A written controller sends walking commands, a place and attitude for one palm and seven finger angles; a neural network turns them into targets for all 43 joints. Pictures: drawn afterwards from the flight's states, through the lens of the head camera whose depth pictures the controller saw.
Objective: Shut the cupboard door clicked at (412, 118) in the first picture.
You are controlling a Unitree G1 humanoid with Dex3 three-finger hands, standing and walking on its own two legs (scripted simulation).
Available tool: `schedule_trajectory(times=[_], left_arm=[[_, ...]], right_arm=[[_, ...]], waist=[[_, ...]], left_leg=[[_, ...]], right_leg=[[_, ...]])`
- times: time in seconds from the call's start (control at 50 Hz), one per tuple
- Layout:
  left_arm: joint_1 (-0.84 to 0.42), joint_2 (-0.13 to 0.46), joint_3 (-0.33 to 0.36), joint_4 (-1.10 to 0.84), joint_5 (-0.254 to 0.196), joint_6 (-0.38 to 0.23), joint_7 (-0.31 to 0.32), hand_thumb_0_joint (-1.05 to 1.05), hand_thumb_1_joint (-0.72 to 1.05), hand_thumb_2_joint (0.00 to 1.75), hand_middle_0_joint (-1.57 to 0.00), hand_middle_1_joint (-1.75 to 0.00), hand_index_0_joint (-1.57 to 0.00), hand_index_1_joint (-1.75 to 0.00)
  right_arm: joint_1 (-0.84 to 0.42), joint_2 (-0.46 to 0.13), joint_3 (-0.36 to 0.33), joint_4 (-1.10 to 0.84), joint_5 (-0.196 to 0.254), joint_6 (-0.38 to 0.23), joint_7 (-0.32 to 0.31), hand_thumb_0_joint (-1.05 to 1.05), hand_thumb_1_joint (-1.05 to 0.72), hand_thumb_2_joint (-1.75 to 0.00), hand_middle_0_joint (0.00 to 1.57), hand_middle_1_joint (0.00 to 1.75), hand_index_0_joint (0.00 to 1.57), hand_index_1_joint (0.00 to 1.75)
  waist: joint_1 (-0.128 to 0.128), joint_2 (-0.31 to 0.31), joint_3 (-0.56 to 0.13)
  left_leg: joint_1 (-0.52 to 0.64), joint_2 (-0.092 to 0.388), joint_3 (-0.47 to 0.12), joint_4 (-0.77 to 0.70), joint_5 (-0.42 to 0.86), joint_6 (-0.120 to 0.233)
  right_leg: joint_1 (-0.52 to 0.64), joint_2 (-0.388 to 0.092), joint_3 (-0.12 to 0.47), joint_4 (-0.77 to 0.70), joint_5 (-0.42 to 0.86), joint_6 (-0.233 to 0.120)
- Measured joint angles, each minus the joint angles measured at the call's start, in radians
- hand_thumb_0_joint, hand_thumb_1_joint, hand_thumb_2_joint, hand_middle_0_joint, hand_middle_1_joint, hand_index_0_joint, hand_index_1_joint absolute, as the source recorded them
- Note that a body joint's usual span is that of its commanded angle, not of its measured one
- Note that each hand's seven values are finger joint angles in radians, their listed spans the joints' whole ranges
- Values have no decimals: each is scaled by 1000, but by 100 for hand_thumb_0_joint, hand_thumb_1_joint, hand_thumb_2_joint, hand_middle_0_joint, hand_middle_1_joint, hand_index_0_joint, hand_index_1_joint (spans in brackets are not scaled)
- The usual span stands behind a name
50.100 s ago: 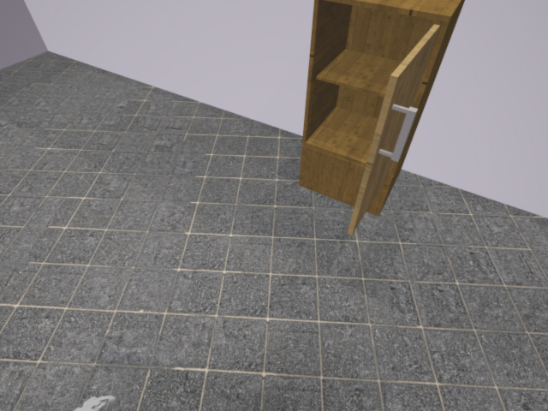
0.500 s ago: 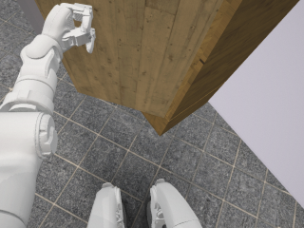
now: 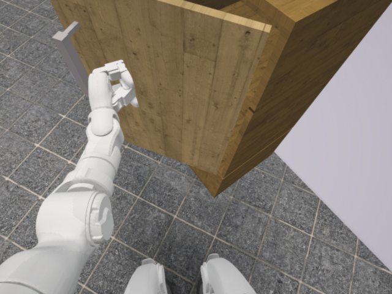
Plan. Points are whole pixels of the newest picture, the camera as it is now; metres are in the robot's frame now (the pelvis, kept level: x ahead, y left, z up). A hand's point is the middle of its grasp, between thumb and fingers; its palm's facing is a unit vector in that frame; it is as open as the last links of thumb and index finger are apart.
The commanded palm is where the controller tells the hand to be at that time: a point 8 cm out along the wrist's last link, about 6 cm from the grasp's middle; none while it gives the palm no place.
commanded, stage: pull the fist back off the door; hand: left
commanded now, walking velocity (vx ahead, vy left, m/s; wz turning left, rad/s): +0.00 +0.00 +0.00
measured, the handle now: (82, 61) +0.62 +0.18 +0.05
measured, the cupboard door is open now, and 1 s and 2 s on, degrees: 32 32 32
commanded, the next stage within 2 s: draw the hand back to the body in 0.42 s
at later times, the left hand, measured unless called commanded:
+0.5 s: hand (130, 120) +0.44 +0.08 +0.06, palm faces +0.03 -1.00 -0.07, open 3.1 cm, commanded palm +0.42 +0.13 +0.06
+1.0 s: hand (64, 155) +0.34 +0.15 +0.14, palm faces +0.03 -1.00 -0.01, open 3.1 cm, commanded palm +0.30 +0.21 +0.15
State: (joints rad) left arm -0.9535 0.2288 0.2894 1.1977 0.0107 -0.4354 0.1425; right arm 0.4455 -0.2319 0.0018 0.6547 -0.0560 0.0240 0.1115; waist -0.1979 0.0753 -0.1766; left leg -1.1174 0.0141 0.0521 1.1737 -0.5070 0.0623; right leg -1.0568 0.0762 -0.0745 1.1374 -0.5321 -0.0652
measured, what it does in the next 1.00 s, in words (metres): rises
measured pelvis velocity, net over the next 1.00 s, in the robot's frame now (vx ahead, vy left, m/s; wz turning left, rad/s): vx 0.00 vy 0.01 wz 0.03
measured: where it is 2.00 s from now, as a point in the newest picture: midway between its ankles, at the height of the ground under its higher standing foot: outside the picture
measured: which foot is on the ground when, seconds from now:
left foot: down 0.00-1.00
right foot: down 0.00-1.00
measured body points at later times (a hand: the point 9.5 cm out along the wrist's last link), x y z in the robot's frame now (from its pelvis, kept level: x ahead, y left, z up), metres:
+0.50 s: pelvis -0.01 -0.01 +0.00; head +0.09 -0.01 +0.44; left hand +0.44 +0.13 +0.07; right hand +0.08 -0.27 -0.12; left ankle +0.02 +0.08 -0.64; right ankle +0.00 -0.08 -0.64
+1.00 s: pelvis +0.00 +0.01 +0.06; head +0.03 +0.00 +0.51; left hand +0.33 +0.20 +0.14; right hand +0.13 -0.25 -0.04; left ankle +0.02 +0.08 -0.64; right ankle +0.00 -0.08 -0.64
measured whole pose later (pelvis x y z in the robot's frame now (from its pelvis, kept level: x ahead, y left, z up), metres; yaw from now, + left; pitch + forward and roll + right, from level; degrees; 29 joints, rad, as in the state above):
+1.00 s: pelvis +0.00 +0.01 +0.06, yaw +1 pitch +9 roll -1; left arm -0.16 0.18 0.06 0.39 -0.18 -0.35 -0.04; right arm 0.30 -0.27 0.00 0.57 0.06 0.02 0.00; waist -0.03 0.04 -0.12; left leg -0.62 -0.02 0.05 0.86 -0.40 0.07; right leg -0.56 0.06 -0.05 0.83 -0.43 -0.05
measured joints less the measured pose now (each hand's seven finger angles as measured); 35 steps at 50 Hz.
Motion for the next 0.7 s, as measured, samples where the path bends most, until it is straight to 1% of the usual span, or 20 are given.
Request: schedule_trajectory(times=[0.06,0.12,0.16,0.24,0.28,0.34,0.42,0.46,0.5,0.54,0.58,0.64,0.7], left_arm=[[47,-10,-19,-25,-9,-49,3,1,90,90,-130,-150,-129,-150],[105,-28,-62,-66,-12,-96,-7,1,90,90,-130,-150,-129,-150],[148,-46,-86,-93,-18,-110,-20,1,90,90,-130,-150,-129,-150],[228,-86,-120,-135,-37,-106,-31,1,90,90,-130,-150,-129,-150],[261,-100,-127,-160,-44,-110,-26,1,90,90,-130,-150,-130,-150],[298,-109,-146,-220,-49,-134,-14,1,90,90,-131,-150,-130,-150],[294,-100,-171,-243,-35,-168,-15,2,90,90,-131,-150,-130,-150],[260,-86,-178,-201,-27,-155,-19,1,90,90,-131,-150,-130,-150],[221,-73,-180,-151,-28,-123,-26,1,90,90,-131,-150,-130,-150],[193,-69,-166,-115,-44,-90,-34,1,90,90,-131,-150,-130,-150],[190,-72,-143,-111,-68,-71,-40,1,90,90,-131,-150,-130,-150],[258,-84,-106,-203,-92,-78,-55,1,90,90,-130,-150,-130,-150],[375,-83,-110,-338,-93,-93,-68,1,90,90,-130,-150,-129,-150]], right_arm=[[-3,-10,-11,-12,0,-1,1,0,-90,-90,20,30,20,30],[-16,-21,-26,-13,1,5,6,0,-90,-90,20,30,20,30],[-29,-28,-34,-13,6,14,7,0,-90,-90,20,30,20,30],[-66,-36,-42,-18,17,29,-4,0,-90,-90,20,30,20,30],[-91,-36,-43,-22,21,27,-14,0,-90,-90,20,30,20,30],[-125,-32,-45,-24,23,14,-28,0,-90,-90,20,30,19,30],[-161,-28,-41,-12,27,2,-40,0,-90,-90,20,30,19,30],[-174,-24,-34,-8,31,5,-45,0,-90,-90,20,30,19,30],[-181,-21,-26,-8,36,10,-48,0,-90,-90,20,30,19,30],[-180,-17,-19,-14,39,12,-51,0,-90,-90,20,30,19,30],[-171,-13,-14,-20,40,11,-53,0,-90,-90,20,30,20,30],[-145,-7,-12,-31,42,13,-55,0,-90,-90,20,30,20,30],[-113,-5,-15,-37,51,19,-55,0,-90,-90,20,30,20,30]], waist=[[13,-8,-4],[35,-17,-6],[51,-23,-4],[74,-35,9],[80,-41,19],[83,-46,28],[89,-44,20],[88,-42,15],[84,-39,14],[79,-36,16],[77,-34,17],[84,-36,18],[99,-31,17]], left_leg=[[30,-2,2,-20,4,-4],[48,-5,2,-28,6,-8],[59,-8,2,-32,7,-10],[81,-14,-1,-41,14,-13],[87,-15,-3,-43,18,-15],[90,-17,-7,-41,23,-17],[91,-18,-12,-31,23,-19],[90,-20,-13,-27,23,-19],[88,-21,-16,-25,26,-18],[87,-22,-15,-29,30,-17],[86,-21,-11,-35,34,-16],[106,-16,5,-54,37,-13],[158,-13,20,-88,39,-10]], right_leg=[[27,-1,4,-14,2,-4],[42,-3,4,-15,-1,-8],[52,-6,4,-14,-3,-9],[72,-11,1,-16,-3,-11],[79,-13,-1,-16,-1,-13],[83,-15,-6,-13,1,-16],[85,-16,-11,-3,-1,-17],[85,-18,-13,2,-3,-16],[84,-20,-16,3,-1,-15],[83,-20,-16,-1,4,-15],[81,-19,-11,-6,9,-15],[92,-15,6,-20,17,-12],[136,-10,25,-49,24,-7]])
